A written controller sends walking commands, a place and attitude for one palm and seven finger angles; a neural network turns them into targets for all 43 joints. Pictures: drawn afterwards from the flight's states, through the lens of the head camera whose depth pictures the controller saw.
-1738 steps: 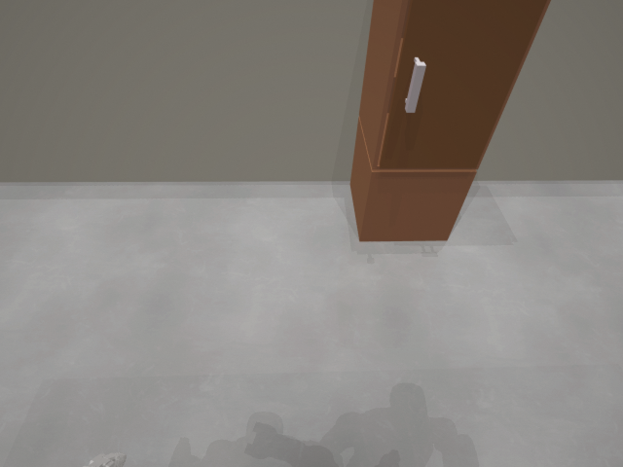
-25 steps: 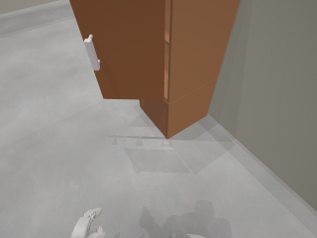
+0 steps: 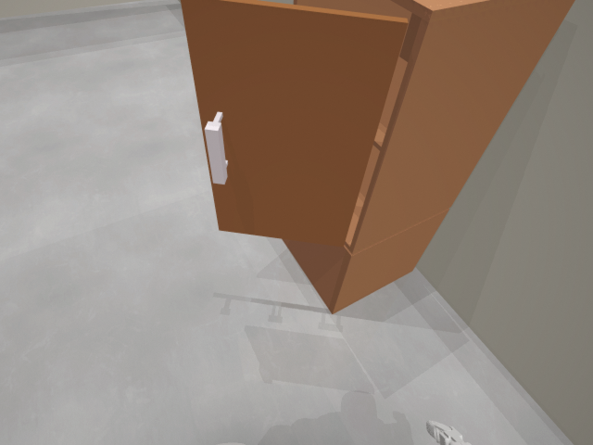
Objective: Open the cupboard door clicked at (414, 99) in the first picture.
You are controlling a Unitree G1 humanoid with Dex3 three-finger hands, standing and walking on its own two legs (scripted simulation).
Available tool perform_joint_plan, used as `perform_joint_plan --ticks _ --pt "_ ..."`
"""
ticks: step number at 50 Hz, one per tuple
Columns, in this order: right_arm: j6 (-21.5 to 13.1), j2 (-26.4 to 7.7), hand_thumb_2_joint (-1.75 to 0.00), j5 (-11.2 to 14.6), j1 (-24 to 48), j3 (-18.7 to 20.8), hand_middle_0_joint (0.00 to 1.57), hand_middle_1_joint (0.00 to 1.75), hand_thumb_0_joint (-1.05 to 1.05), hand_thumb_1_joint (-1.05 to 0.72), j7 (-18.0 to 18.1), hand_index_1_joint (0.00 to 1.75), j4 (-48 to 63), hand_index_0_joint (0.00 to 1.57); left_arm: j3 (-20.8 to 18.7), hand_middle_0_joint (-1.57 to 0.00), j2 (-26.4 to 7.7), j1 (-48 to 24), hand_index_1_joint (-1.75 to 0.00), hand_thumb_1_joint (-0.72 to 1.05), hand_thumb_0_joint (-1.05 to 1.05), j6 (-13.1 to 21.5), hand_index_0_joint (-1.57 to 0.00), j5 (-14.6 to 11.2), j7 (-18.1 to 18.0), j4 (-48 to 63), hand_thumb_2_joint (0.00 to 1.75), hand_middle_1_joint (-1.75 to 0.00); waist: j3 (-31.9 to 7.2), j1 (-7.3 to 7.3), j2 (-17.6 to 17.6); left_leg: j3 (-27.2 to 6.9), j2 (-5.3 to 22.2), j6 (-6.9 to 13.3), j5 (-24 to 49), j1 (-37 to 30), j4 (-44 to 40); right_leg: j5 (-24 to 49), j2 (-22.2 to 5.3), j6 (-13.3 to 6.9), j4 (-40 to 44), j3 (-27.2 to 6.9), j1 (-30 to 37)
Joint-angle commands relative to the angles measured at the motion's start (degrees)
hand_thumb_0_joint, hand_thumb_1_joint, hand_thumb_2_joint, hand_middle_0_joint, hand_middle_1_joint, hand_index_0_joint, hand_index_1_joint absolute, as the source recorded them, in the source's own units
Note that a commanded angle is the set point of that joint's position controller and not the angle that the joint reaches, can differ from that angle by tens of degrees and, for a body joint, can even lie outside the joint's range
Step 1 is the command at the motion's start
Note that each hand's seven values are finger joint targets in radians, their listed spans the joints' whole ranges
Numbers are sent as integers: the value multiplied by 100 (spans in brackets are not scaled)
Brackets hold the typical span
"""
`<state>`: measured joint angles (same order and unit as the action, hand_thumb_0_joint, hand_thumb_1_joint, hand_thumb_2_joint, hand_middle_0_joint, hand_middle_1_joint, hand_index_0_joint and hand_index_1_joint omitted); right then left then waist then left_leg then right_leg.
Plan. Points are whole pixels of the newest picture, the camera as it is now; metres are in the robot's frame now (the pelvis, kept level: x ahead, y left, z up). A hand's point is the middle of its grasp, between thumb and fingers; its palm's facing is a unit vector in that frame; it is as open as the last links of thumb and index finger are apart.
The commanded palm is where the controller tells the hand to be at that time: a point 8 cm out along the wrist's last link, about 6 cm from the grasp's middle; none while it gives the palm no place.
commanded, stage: come to a stop and stand still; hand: left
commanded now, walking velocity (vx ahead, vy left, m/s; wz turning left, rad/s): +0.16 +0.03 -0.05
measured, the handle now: (219, 148) +0.64 +0.23 -0.02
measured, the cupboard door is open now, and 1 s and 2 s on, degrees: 53 53 53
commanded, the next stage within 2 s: look again from close up in 1.38 s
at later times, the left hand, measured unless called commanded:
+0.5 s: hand (189, 414) +0.18 +0.18 -0.17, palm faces -0.02 -0.98 -0.20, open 7.4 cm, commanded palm none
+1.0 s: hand out of the picture +0.04 +0.22 -0.16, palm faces +0.01 -0.97 -0.26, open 7.4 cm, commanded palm none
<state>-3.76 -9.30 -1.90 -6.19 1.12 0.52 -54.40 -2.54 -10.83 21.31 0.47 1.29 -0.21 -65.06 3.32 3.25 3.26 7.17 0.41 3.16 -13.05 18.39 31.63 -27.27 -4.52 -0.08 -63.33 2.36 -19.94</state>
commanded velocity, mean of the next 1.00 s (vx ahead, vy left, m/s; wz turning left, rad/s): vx -0.10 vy -0.01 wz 0.00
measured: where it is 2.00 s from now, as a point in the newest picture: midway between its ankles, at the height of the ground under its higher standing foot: outside the picture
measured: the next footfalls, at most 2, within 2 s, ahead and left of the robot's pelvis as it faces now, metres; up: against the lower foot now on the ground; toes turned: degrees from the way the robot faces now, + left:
right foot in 0.26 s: +0.08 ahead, -0.10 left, +0.00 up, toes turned -3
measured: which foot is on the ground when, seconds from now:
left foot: down 0.00-1.00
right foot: up 0.00-0.24, down 0.26-1.00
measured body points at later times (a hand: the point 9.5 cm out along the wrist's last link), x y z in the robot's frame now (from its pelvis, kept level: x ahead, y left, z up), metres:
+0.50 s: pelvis +0.07 +0.00 +0.00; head +0.12 +0.02 +0.45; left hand +0.18 +0.24 -0.15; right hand +0.06 -0.23 -0.15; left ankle +0.04 +0.10 -0.72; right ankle +0.10 -0.11 -0.73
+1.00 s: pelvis +0.02 +0.04 +0.00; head +0.01 +0.02 +0.45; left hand +0.04 +0.28 -0.14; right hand +0.09 -0.19 -0.15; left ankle +0.05 +0.11 -0.73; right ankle +0.04 -0.10 -0.73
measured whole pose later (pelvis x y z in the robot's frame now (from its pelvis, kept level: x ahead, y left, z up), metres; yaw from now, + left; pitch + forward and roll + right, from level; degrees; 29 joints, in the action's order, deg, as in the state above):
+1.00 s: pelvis +0.02 +0.04 +0.00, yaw -2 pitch -3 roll +0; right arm 1.0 -10.3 -1.1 -13.2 1.6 1.0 -53.4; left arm -0.2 -9.8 18.2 -1.3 1.6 -2.0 -57.2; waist 0.5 0.5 -2.1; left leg 6.9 -1.9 4.1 -15.3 14.4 31.9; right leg -16.1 -2.2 1.0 -33.7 0.3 -14.9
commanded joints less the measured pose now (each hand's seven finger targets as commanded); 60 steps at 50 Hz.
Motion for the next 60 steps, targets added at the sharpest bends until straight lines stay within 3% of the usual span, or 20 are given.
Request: perform_joint_plan --ticks 1,7,10,14,18,21,25,26,28,30,31,32,34,35,36,39,42,44,49,60 --pt "-7 -747 -90 47 -945 109 20 30 0 -90 121 30 -156 20 -46 -20 -170 -142 -30 90 0 89 -20 -3 65 600 90 -30 -90 -256 -1117 -1266 1590 676 1413 -630 -1880 578 -238 -2 -238 -114 -986" --pt "31 -609 -90 47 -925 55 20 30 0 -90 206 30 -299 20 58 -20 -8 -302 -30 90 0 -21 -20 -50 -34 615 90 -30 -262 -174 -477 -749 1453 548 3401 -418 -1469 1159 15 92 1919 44 229" --pt "184 -766 -90 72 -797 114 20 30 0 -90 250 30 -378 20 -4 -20 -242 -361 -30 90 0 -124 -20 -36 -61 625 90 -30 -317 -143 -803 -830 1444 413 3054 -465 -1102 1437 123 69 2687 81 681" --pt "349 -710 -90 154 -1183 219 20 30 0 -90 234 30 -435 20 -85 -20 -853 -512 -30 90 0 -124 -20 21 -74 841 90 -30 -328 -278 -58 -540 626 -194 1279 -220 -273 4564 -571 -436 3299 -806 967" --pt "520 -469 -90 179 -1466 198 20 30 0 -90 185 30 -521 20 -80 -20 -939 -762 -30 90 0 -116 -20 -47 -176 912 90 -30 -935 -379 829 -316 75 -408 -572 -341 770 5706 -1226 -1021 3673 -1106 1239" --pt "584 -459 -90 190 -1197 208 20 30 0 -90 185 30 -430 20 -145 -20 -1009 -881 -30 90 0 -102 -20 -23 -251 963 90 -30 -935 -240 728 -499 -7 -466 -1887 160 1362 6476 -1486 -1329 3827 -1247 1646" --pt "579 -367 -90 175 -1461 189 20 30 0 -90 157 30 -561 20 -179 -20 -989 -1229 -30 90 0 -135 -20 -57 -226 1027 90 -30 -813 -455 401 -482 103 -507 -445 -541 -284 5070 -1134 -891 3513 -962 1217" --pt "543 -477 -90 134 -1601 191 20 30 0 -90 160 30 -590 20 -167 -20 -854 -1252 -30 90 0 -159 -20 -96 -197 1060 90 -30 -777 -494 -74 -710 381 -399 433 -988 -807 3936 -803 -570 3289 -728 747" --pt "498 -979 -90 32 -1158 258 20 30 0 -90 196 30 -325 20 -99 -20 -471 -1252 -30 90 0 -245 -20 -133 -156 1181 90 -30 -390 -323 -1735 -2117 1776 475 1817 -297 -1491 505 234 45 2379 -12 323" --pt "451 -865 -90 21 -842 207 20 30 0 -90 220 30 -225 20 -124 -20 -500 -1271 -30 90 0 -358 -20 -63 -157 1107 90 -30 -13 -297 -1413 -1980 1704 739 1485 125 -1676 -284 338 -31 1292 -362 189" --pt "313 -1223 -90 163 -213 348 20 30 0 -90 177 30 113 20 66 -20 -509 -417 -30 90 0 -229 -20 -151 -359 890 90 -30 -651 -31 -2328 -1282 1675 462 3847 -693 -183 134 -56 -251 1596 -685 -227" --pt "354 -1110 -90 124 -185 237 20 30 0 -90 116 30 371 20 14 -20 -699 -379 -30 90 0 -103 -20 -79 -309 900 90 -30 -553 -63 -1683 -968 1257 352 3807 -858 -22 902 70 -141 2470 -38 29" --pt "336 -616 -90 104 -1053 233 20 30 0 -90 151 30 329 20 -46 -20 -631 -490 -30 90 0 96 -20 -8 -270 1023 90 -30 -1059 -293 56 -753 655 -115 2776 -631 870 4250 -290 -305 3252 -795 916" --pt "329 -561 -90 160 -1332 230 20 30 0 -90 139 30 339 20 -81 -20 -830 -555 -30 90 0 116 -20 -10 -301 1068 90 -30 -1148 -440 820 -528 345 -256 1063 -156 727 5481 -789 -609 3050 -1055 1375" --pt "295 -473 -90 185 -1445 233 20 30 0 -90 119 30 373 20 -36 -20 -812 -633 -30 90 0 103 -20 -18 -295 1150 90 -30 -989 -538 618 -497 124 -303 73 -274 63 5571 -894 -726 2904 -857 1269" --pt "248 -853 -90 79 -1260 259 20 30 0 -90 121 30 331 20 63 -20 -488 -702 -30 90 0 -116 -20 -9 -283 1277 90 -30 -364 -427 -1643 -1469 1213 146 3271 -851 -829 508 304 -4 2375 -63 46" --pt "287 -847 -90 58 -917 231 20 30 0 -90 140 30 486 20 108 -20 -341 -471 -30 90 0 -203 -20 -14 -231 1176 90 -30 38 -275 -907 -1516 1289 528 1447 -262 -1214 121 201 -47 2226 -207 108" --pt "317 -819 -90 73 -636 205 20 30 0 -90 95 30 511 20 111 -20 -308 -196 -30 90 0 -146 -20 4 -187 1080 90 -30 85 -126 -512 -1285 1016 328 -24 76 -1075 1155 158 -83 3142 -218 528" --pt "384 -652 -90 94 -1065 196 20 30 0 -90 33 30 356 20 118 -20 -571 -461 -30 90 0 -17 -20 8 -169 1200 90 -30 205 -523 422 -974 345 -10 -1186 -382 -797 -61 -168 -334 4224 -1023 -401" --pt "284 -647 -90 65 -1274 105 20 30 0 -90 32 30 -46 20 119 -20 -353 160 -30 90 0 6 -20 7 -152 938 90 -30 154 -312 -470 -1284 563 17 -1752 297 -1614 355 12 -230 4039 -642 278"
